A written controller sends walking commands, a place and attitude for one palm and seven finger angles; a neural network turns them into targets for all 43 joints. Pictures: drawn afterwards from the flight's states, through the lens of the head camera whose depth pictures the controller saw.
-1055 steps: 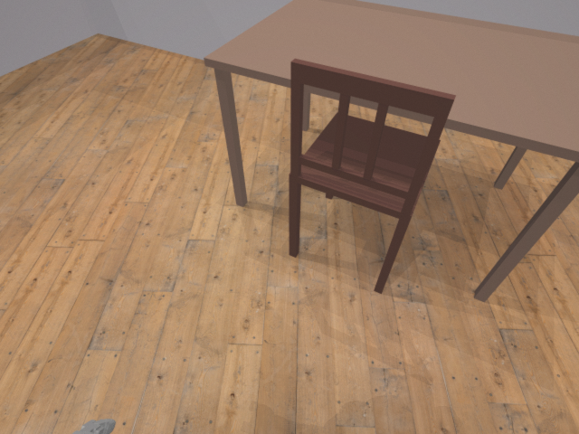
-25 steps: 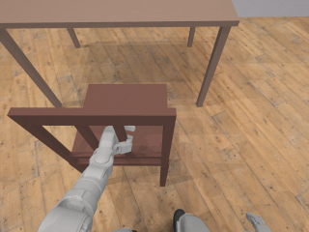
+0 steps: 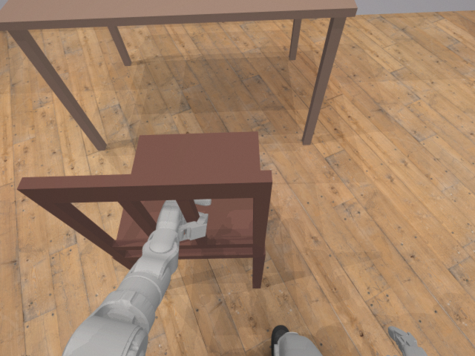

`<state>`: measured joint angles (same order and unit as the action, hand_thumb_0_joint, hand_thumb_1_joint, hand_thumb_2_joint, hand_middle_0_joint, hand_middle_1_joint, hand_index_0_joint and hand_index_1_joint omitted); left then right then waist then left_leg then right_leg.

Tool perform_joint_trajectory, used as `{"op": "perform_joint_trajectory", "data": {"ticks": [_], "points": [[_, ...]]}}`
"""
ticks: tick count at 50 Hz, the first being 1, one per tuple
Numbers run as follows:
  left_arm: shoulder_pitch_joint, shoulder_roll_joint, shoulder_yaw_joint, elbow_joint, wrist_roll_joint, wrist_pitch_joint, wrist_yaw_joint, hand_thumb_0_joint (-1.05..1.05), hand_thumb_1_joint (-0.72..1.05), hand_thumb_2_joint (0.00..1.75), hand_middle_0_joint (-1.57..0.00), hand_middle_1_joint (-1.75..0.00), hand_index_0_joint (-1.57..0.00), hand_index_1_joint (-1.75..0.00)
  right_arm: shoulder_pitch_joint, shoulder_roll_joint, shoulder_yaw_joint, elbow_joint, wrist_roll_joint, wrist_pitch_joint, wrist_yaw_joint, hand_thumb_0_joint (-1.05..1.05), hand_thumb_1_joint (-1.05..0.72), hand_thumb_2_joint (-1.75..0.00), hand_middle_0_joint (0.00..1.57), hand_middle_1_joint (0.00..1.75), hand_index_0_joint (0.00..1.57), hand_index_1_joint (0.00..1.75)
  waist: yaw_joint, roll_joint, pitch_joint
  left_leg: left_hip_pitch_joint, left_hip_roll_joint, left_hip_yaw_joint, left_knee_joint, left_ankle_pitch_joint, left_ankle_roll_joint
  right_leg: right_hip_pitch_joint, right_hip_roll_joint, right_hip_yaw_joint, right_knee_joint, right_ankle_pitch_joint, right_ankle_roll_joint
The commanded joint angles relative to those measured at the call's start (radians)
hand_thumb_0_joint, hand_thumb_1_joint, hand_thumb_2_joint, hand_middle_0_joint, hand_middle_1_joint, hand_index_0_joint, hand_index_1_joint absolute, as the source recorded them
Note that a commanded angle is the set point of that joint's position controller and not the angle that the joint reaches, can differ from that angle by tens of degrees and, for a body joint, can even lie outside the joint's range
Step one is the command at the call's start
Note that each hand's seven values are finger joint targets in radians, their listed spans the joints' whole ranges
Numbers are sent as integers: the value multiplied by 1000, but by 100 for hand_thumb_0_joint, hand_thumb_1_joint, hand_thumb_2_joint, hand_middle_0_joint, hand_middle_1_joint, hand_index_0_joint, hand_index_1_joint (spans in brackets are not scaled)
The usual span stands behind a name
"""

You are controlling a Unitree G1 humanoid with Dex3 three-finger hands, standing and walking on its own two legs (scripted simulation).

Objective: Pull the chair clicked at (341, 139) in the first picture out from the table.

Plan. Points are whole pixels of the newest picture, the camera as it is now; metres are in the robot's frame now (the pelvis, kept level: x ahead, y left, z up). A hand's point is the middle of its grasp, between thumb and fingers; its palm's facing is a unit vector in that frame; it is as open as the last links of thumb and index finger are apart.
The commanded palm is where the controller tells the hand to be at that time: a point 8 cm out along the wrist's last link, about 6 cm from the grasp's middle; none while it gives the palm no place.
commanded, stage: stop walking, hand still on the chair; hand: left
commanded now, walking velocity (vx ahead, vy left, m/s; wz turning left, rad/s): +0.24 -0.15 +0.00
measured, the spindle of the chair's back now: (146, 223) +0.38 +0.19 -0.10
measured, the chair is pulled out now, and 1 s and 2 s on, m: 0.58 0.69 0.69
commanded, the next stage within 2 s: open the thumb and straighten the fingers in 0.90 s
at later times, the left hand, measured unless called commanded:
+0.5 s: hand (188, 284) +0.24 +0.09 -0.06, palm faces -0.16 -0.97 -0.15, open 5.5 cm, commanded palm +0.23 +0.14 -0.06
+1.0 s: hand (188, 284) +0.24 +0.09 -0.06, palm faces -0.17 -0.97 -0.15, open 5.5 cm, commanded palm +0.23 +0.14 -0.04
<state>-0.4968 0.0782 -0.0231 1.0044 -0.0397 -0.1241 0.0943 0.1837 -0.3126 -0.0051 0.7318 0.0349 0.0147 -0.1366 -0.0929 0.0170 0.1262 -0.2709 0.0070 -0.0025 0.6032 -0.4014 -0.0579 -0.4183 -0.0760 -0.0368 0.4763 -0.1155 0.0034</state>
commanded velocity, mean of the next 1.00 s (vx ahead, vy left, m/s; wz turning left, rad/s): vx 0.06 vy -0.02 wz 0.00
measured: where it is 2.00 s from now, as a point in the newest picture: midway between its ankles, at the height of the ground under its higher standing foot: outside the picture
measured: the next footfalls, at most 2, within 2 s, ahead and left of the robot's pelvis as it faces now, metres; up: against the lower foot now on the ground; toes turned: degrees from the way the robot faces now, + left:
left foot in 0.04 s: -0.03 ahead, +0.16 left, +0.00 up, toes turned +2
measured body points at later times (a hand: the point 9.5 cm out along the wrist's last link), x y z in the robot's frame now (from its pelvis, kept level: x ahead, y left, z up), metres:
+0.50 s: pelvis -0.03 +0.02 +0.00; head -0.02 -0.01 +0.45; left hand +0.25 +0.14 -0.05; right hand +0.05 -0.23 -0.14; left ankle -0.07 +0.16 -0.74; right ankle +0.01 -0.10 -0.74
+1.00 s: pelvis -0.02 +0.02 +0.00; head -0.01 +0.00 +0.45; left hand +0.25 +0.14 -0.05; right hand +0.09 -0.22 -0.13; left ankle -0.07 +0.16 -0.74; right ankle +0.01 -0.10 -0.74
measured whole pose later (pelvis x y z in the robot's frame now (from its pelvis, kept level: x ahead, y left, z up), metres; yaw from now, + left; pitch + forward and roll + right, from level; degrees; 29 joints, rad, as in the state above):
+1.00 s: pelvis -0.02 +0.02 +0.00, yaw -1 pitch +0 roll +1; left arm -0.12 0.05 -0.17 0.76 -0.03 -0.11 0.09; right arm 0.21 -0.20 0.04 0.70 0.02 0.04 -0.13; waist -0.03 0.04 0.02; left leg -0.13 0.04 0.06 0.43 -0.30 -0.03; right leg -0.29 -0.04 -0.04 0.48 -0.19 0.00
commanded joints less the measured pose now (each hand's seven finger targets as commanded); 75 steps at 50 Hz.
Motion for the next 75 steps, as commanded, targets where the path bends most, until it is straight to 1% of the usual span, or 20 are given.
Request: {"op": "perform_joint_trajectory", "data": {"ticks": [1,3,4,6,8,9,12,16,17,19,31,49,50,51,52,55,57,62,67,75], "points": [[-277,141,-33,-385,-12,-50,-7,0,90,90,-50,-145,-50,-145,36,-87,-36,-146,-9,-16,-16,0,-90,-90,20,30,20,30,74,1,-479,192,164,-33,-328,389,68,307,-61,42,31,148,-1],[-239,27,-95,-347,-6,-42,-21,0,90,90,-50,-145,-50,-145,7,-53,-22,-177,-16,-13,-2,0,-90,-90,20,30,20,30,69,233,-423,187,252,-91,-272,530,135,186,23,-21,177,-70,14],[-260,24,-105,-372,-2,-40,-25,0,90,90,-50,-145,-50,-145,-13,-36,-13,-180,-23,-18,5,0,-90,-90,20,30,20,30,72,283,-388,130,276,-126,-278,549,155,179,22,-14,230,-214,6],[-211,46,-80,-369,6,-29,-20,0,90,90,-50,-145,-50,-145,35,-47,-25,-155,-19,-24,19,0,-90,-90,20,30,20,30,73,159,-346,178,268,-110,-207,598,167,196,36,-11,131,-205,-2],[-151,43,-92,-346,17,-24,-23,0,90,90,-50,-145,-50,-145,49,-60,-32,-149,-17,-33,34,0,-90,-90,20,30,20,30,62,43,-349,187,193,-51,-135,552,108,290,18,11,-51,33,-10],[-144,44,-103,-357,23,-31,-27,0,90,90,-50,-145,-50,-145,41,-51,-30,-148,-19,-42,35,0,-90,-90,20,30,20,30,52,40,-349,153,156,-27,-132,471,83,320,-15,41,-71,114,-24],[-66,92,-73,-309,13,-31,-18,0,90,90,-50,-145,-50,-145,48,-44,-27,-129,-12,-41,25,0,-90,-90,20,30,20,30,58,-83,-331,101,89,17,-180,122,60,277,-51,122,-117,-143,-44],[21,95,-64,-305,18,-37,-9,0,90,90,-50,-145,-50,-145,40,-25,-9,-114,-24,-54,15,0,-90,-90,20,30,20,30,66,-17,-273,126,87,21,-221,104,78,185,-41,117,-145,-259,-28],[37,93,-66,-304,19,-38,-9,0,90,90,-50,-145,-50,-145,31,-19,-6,-119,-25,-53,14,0,-90,-90,20,30,20,30,69,-57,-267,113,87,18,-218,99,81,184,-41,119,-151,-268,-23],[60,89,-64,-309,21,-43,-8,0,90,90,-50,-145,-50,-145,22,-14,-5,-124,-25,-55,9,0,-90,-90,20,30,20,30,69,-120,-260,111,86,15,-210,133,80,186,-53,125,-158,-229,-26],[144,52,-109,-379,21,-45,-4,0,90,90,-50,-145,-50,-145,-3,-15,-4,-137,-23,-42,-6,0,-90,-90,20,30,20,30,68,-10,-300,145,115,-2,-227,380,67,254,-45,77,-35,145,-36],[170,43,-126,-414,20,-31,-1,0,90,90,-50,-145,-50,-145,-21,-7,1,-154,-24,-12,-8,0,-90,-90,20,30,20,30,69,-68,-314,150,110,-2,-217,365,65,268,-63,84,-48,170,-41],[142,96,-93,-571,18,-45,2,0,90,90,-50,-145,-50,-145,-26,-7,-3,-166,-25,-18,-8,0,-90,-90,20,30,20,30,70,-47,-330,162,109,-3,-220,387,66,289,-62,79,-46,208,-39],[264,-12,-138,-430,-14,4,-18,0,78,84,-50,-145,-50,-145,-5,-35,-23,-164,20,-36,34,0,-90,-90,20,30,20,30,24,-173,-317,30,52,47,-186,322,64,243,-10,-18,3,148,-14],[210,-5,-137,-519,-21,5,-31,0,66,78,-50,-145,-50,-145,-21,-39,-23,-175,19,-49,54,0,-90,-90,20,30,20,30,34,-206,-315,-24,49,46,-160,295,67,219,-3,-19,25,139,-13],[265,64,-100,-663,7,17,-38,0,30,61,-50,-145,-50,-145,-21,-31,-36,-209,10,-91,82,0,-90,-90,20,30,20,30,58,-20,-389,-63,24,55,-115,263,60,202,-1,0,69,95,-23],[294,12,-146,-683,18,50,-43,0,5,49,-50,-145,-50,-145,-15,-25,-30,-223,8,-105,95,0,-90,-90,20,30,20,30,48,-37,-373,-103,19,51,-85,238,62,147,6,-14,96,63,-19],[264,87,-83,-779,12,131,-40,0,-55,20,-45,-130,-45,-130,-11,-42,-35,-256,7,-117,93,0,-90,-90,20,30,20,30,51,-38,-423,-168,9,49,-31,190,66,118,11,-8,141,12,-12],[315,57,-98,-817,-1,189,-52,0,-55,20,-32,-94,-32,-94,-6,-47,-33,-285,5,-133,78,0,-90,-90,20,30,20,30,46,-109,-425,-210,6,46,7,171,69,94,13,-16,168,-5,-2],[362,44,-130,-933,8,227,-59,0,-55,20,-13,-36,-13,-36,4,-47,-30,-309,-1,-162,63,0,-90,-90,20,30,20,30,41,-72,-457,-212,0,37,59,220,69,66,12,-27,214,45,-6]]}}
